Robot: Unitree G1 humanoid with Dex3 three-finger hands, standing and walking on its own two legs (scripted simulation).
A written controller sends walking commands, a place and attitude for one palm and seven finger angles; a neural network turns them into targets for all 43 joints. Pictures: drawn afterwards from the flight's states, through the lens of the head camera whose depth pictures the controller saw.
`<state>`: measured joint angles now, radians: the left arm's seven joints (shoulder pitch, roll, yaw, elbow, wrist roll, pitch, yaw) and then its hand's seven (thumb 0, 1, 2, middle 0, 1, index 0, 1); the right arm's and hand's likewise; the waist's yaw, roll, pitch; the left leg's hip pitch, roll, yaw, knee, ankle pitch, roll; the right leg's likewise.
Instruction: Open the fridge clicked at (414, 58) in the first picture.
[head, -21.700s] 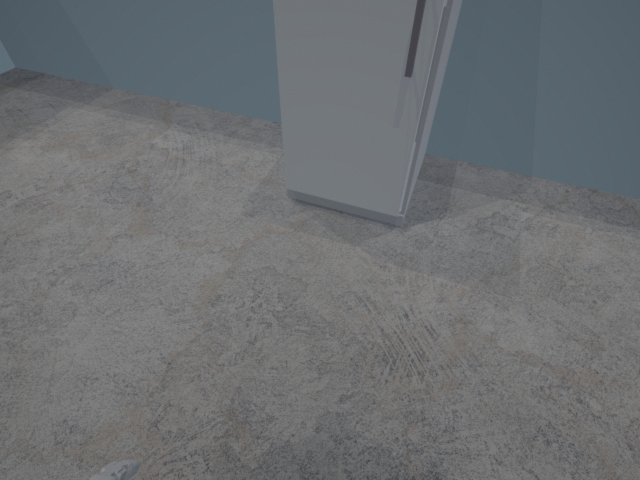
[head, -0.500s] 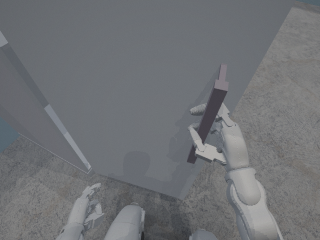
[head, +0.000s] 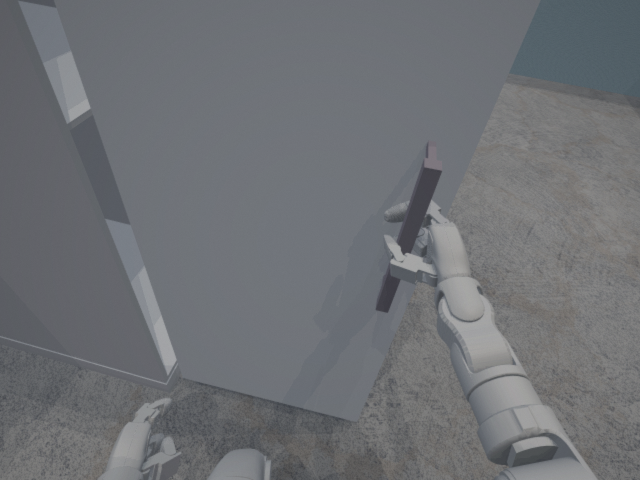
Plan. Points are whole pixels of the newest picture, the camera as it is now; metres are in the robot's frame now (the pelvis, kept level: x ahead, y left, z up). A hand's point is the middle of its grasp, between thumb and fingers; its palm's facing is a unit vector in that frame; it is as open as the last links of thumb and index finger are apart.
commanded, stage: stop walking and hold the door back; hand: right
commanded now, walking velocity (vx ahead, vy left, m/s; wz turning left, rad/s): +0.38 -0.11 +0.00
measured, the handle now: (403, 237) +0.43 -0.08 +0.10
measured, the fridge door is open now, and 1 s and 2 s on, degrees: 88 77 79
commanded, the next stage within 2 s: loosen the grip on the handle in 1.62 s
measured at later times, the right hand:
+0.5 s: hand (398, 240) +0.40 -0.07 +0.12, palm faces -0.12 +0.98 -0.15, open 5.7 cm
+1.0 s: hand (400, 211) +0.47 -0.08 +0.11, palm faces -0.14 +0.98 -0.11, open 5.4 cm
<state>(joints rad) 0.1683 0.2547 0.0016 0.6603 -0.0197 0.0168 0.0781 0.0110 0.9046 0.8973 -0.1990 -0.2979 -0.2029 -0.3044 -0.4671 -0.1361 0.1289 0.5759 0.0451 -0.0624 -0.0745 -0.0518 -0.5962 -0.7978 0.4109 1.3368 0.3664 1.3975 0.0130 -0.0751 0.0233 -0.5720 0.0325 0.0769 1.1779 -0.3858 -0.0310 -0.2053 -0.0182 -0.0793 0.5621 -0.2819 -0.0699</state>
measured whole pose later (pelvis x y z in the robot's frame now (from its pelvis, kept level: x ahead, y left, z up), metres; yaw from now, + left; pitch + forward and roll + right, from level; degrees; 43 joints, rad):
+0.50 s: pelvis -0.05 -0.02 -0.01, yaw +1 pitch -2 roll -3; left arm 0.31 0.34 0.05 0.80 -0.03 -0.09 0.12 0.01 0.91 0.90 -0.20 -0.30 -0.20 -0.30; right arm -0.88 -0.17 -0.08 1.05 0.07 -0.13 0.00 -0.01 -0.65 -0.83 0.39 1.38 0.43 1.40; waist 0.08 -0.03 0.09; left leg -0.43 0.10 -0.07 0.74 -0.35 -0.04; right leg -0.24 -0.05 -0.13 0.58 -0.29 0.00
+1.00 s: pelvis +0.00 -0.03 -0.01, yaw +6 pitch +0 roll +0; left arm 0.30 0.29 0.00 0.78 -0.05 -0.11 0.10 0.01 0.90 0.90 -0.20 -0.30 -0.21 -0.30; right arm -0.96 -0.22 -0.16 1.21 0.03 -0.16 0.01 -0.05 -0.68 -0.82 0.42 1.38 0.45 1.40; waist 0.07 -0.04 0.06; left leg -0.36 0.00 0.02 0.60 -0.24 0.00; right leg -0.30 -0.06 -0.09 0.64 -0.34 0.00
